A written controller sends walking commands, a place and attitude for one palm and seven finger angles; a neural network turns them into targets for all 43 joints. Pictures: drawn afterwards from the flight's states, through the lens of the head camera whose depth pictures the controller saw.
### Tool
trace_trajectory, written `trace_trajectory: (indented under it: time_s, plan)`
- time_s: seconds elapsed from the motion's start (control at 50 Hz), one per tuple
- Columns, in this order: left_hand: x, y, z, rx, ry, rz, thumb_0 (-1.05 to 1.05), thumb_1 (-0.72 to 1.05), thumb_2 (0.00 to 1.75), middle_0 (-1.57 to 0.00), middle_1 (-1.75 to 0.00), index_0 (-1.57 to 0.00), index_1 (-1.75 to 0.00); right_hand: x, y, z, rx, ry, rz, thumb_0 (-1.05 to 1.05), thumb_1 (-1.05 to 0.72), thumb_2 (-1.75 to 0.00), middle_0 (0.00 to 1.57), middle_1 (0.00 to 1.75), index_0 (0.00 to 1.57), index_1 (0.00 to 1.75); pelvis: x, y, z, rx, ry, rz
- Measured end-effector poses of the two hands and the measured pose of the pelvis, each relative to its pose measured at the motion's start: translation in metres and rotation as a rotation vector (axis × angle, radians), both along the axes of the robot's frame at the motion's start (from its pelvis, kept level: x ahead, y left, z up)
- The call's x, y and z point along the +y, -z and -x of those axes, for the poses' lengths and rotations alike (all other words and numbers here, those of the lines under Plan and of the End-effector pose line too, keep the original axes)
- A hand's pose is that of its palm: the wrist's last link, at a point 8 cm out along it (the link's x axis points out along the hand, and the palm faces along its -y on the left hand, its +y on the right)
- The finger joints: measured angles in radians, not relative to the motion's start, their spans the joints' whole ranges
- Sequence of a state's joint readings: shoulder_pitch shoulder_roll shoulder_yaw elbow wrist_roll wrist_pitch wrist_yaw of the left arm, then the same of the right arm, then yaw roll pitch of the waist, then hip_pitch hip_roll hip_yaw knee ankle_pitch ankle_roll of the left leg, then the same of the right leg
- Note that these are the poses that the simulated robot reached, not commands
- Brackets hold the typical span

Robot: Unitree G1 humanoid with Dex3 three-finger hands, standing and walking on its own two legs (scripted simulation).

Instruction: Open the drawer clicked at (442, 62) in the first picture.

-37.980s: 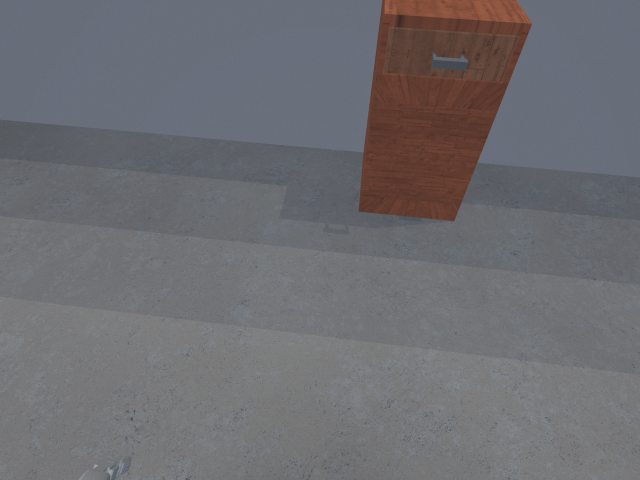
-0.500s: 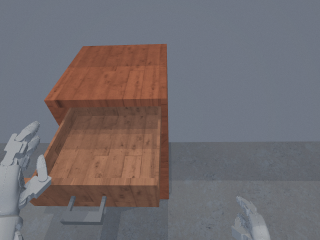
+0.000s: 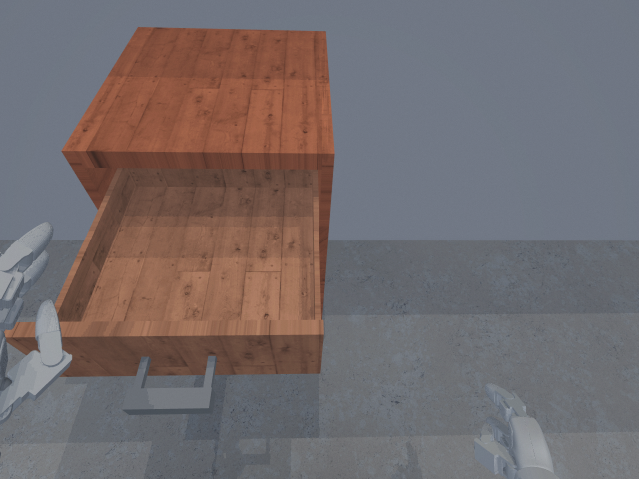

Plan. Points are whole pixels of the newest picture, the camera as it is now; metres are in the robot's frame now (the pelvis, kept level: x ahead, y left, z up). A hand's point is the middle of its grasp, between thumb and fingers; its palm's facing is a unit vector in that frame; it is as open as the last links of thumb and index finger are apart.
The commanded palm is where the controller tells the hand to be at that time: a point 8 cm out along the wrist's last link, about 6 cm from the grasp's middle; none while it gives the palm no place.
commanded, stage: step back with the hand held close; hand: left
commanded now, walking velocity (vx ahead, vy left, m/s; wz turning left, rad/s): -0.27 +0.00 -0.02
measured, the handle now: (174, 382) +0.24 +0.21 -0.05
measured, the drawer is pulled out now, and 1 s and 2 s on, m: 0.30 0.30 0.30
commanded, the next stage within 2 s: stop stepping back and stand still in 0.96 s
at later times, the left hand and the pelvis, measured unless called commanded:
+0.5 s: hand out of the picture +0.14 +0.25 +0.16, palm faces +0.36 -0.81 -0.45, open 7.4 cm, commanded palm +0.07 +0.29 +0.18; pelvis -0.06 +0.01 -0.01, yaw +1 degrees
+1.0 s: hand out of the picture +0.03 +0.19 +0.16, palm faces +0.33 -0.79 -0.52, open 7.4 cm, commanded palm -0.04 +0.23 +0.18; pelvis -0.17 -0.05 +0.00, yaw +0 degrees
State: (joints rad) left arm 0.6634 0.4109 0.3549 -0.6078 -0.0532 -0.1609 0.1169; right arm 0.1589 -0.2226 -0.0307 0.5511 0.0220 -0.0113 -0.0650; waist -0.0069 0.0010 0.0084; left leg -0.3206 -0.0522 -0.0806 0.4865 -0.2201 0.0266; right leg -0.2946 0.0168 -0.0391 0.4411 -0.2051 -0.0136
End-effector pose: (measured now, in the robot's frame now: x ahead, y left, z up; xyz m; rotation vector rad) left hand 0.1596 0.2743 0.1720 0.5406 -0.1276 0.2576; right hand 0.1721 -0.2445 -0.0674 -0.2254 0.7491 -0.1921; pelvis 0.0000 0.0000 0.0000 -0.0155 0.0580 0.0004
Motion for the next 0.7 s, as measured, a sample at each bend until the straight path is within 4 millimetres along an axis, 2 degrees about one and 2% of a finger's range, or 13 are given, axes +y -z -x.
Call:
trace_trajectory:
  time_s: [0.1,0.24,0.34,0.42,0.54,0.62,0.7]
  plan:
    - [0.006,-0.004,0.012,-0.052,-0.001,-0.010,0.01,0.89,0.90,-0.21,-0.30,-0.21,-0.31,0.013,-0.004,0.007,-0.036,-0.029,-0.004,0.01,-0.90,-0.90,0.20,0.29,0.20,0.30,0.003,0.003,0.013,-0.001,0.005,-0.006]
    - [0.002,-0.003,0.035,-0.090,-0.004,-0.017,0.01,0.89,0.90,-0.21,-0.30,-0.21,-0.31,0.022,-0.002,0.021,-0.078,-0.070,-0.026,0.01,-0.90,-0.90,0.20,0.30,0.20,0.30,0.000,0.010,0.032,-0.011,0.007,0.003]
    - [0.000,-0.002,0.049,-0.147,-0.003,0.021,0.01,0.89,0.90,-0.21,-0.30,-0.21,-0.31,0.017,0.004,0.041,-0.040,-0.076,0.002,0.01,-0.90,-0.90,0.21,0.30,0.21,0.30,0.001,0.013,0.043,-0.009,-0.016,0.023]
    - [0.008,0.000,0.058,-0.179,0.000,0.035,0.01,0.89,0.90,-0.21,-0.30,-0.21,-0.31,0.013,0.008,0.060,0.009,-0.054,0.042,0.01,-0.90,-0.90,0.20,0.30,0.21,0.30,0.008,0.016,0.051,-0.021,-0.021,0.026]
    - [0.015,-0.012,0.064,-0.164,-0.017,-0.029,0.01,0.89,0.90,-0.21,-0.30,-0.21,-0.31,0.022,0.004,0.081,-0.009,-0.038,0.014,0.01,-0.90,-0.90,0.20,0.29,0.20,0.30,0.007,0.008,0.063,0.004,-0.012,0.038]
    - [0.002,-0.015,0.070,-0.163,0.011,-0.021,0.01,0.89,0.90,-0.21,-0.30,-0.21,-0.30,0.025,0.006,0.090,-0.018,-0.056,-0.024,0.01,-0.90,-0.90,0.20,0.30,0.20,0.30,-0.002,0.006,0.075,0.033,0.026,0.026]
    - [-0.024,-0.006,0.077,-0.121,0.073,-0.009,0.01,0.89,0.90,-0.20,-0.30,-0.21,-0.30,0.018,0.015,0.100,-0.036,-0.087,-0.053,0.01,-0.90,-0.90,0.20,0.30,0.21,0.30,-0.015,0.012,0.100,0.047,0.048,0.003]
